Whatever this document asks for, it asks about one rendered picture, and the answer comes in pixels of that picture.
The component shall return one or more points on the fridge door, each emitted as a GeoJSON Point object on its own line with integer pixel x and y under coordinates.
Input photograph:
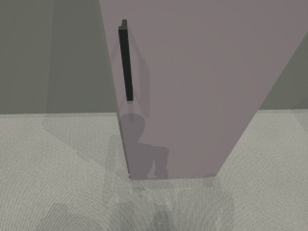
{"type": "Point", "coordinates": [200, 71]}

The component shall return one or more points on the handle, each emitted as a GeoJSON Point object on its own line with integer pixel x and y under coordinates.
{"type": "Point", "coordinates": [125, 56]}

